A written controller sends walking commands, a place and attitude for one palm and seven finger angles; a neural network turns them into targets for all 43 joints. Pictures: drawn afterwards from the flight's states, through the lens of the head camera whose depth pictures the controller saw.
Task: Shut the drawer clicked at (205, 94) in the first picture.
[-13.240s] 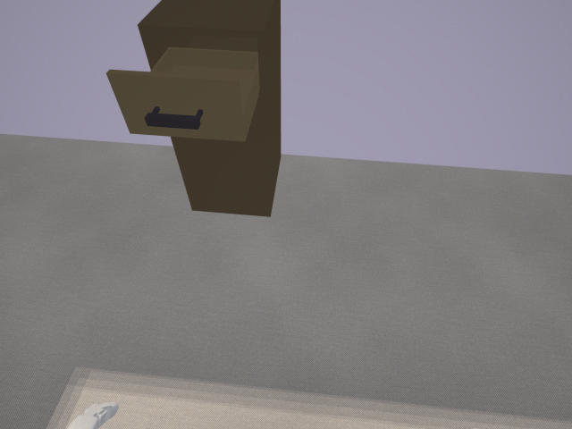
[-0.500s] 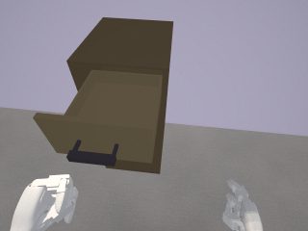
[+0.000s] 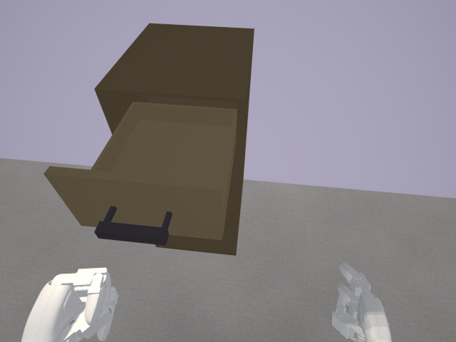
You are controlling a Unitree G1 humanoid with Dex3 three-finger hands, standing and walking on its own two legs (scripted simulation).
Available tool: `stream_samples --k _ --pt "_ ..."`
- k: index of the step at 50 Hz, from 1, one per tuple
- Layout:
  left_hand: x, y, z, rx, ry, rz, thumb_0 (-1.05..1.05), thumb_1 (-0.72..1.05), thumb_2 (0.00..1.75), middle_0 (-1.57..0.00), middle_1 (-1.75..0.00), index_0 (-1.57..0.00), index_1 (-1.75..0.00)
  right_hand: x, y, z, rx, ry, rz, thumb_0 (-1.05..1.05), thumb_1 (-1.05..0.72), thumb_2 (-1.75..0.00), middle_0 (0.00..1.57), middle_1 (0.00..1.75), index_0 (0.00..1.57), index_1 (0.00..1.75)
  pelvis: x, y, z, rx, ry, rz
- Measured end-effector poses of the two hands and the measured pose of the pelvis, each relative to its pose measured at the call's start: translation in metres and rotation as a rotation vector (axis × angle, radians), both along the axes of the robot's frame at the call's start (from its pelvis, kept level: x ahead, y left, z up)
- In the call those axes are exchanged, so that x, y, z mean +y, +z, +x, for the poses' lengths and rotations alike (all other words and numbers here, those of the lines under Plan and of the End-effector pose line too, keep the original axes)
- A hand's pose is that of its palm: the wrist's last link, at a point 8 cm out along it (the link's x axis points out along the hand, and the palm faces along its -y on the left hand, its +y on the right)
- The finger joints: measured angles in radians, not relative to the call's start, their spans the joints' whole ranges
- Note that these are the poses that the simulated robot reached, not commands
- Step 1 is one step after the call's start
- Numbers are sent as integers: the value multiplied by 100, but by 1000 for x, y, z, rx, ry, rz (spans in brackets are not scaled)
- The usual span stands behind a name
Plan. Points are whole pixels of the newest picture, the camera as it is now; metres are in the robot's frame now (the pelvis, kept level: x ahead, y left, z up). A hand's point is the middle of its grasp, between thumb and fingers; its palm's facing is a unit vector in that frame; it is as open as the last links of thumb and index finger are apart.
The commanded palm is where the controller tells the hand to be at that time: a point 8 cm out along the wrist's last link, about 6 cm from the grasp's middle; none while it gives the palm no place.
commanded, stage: bring the fist close to the handle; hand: left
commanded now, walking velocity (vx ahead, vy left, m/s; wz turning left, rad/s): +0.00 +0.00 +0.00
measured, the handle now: (136, 223) +0.33 +0.22 +0.01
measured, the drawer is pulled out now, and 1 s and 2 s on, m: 0.28 0.28 0.25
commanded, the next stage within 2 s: push the drawer shut in 1.30 s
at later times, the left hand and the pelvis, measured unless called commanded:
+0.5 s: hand (127, 290) +0.19 +0.18 +0.04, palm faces -0.01 -1.00 -0.05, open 3.3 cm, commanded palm +0.17 +0.23 +0.05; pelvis +0.00 -0.01 -0.02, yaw +0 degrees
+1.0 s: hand (152, 280) +0.22 +0.16 +0.00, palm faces -0.05 -1.00 -0.04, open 3.3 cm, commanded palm +0.20 +0.22 +0.01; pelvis -0.01 +0.00 -0.05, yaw -1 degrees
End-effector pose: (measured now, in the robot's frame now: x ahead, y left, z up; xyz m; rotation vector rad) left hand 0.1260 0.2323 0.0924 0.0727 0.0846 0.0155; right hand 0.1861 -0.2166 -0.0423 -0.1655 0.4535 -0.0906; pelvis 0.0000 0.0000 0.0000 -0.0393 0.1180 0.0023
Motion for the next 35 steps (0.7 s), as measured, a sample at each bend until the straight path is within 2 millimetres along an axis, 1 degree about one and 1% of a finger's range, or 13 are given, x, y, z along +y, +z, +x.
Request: stream_samples --k 5,13,19,23,29,35 --pt "4 -8 8 -17 12 -5 1 90 90 -140 -160 -140 -160 -6 -5 -2 23 4 -19 1 -90 -90 20 30 20 30 -4 -3 -2 12 5 -2" --pt "-2 -24 26 0 -25 -19 1 90 90 -140 -160 -140 -160 -20 -17 -13 87 -28 -41 1 -90 -90 20 30 20 30 -6 -7 -1 44 3 0" --pt "2 -36 35 13 -10 -17 1 90 90 -140 -160 -140 -160 -27 -27 -20 138 -57 -52 1 -90 -90 20 30 20 30 -7 -11 0 67 -1 1" --pt "3 -42 40 2 -9 -17 1 90 90 -140 -160 -140 -160 -28 -33 -22 161 -57 -59 1 -90 -90 20 30 20 30 -6 -15 0 85 -1 -1" --pt "-7 -55 51 0 -45 -30 1 90 90 -140 -160 -140 -160 -25 -44 -21 180 -52 -57 1 -90 -90 20 30 20 30 -4 -22 -1 114 -5 0" --pt "-9 -64 58 -3 -36 -29 1 90 90 -140 -160 -140 -160 -21 -52 -19 195 -49 -50 1 -90 -90 20 30 20 30 -3 -29 -2 136 -9 0"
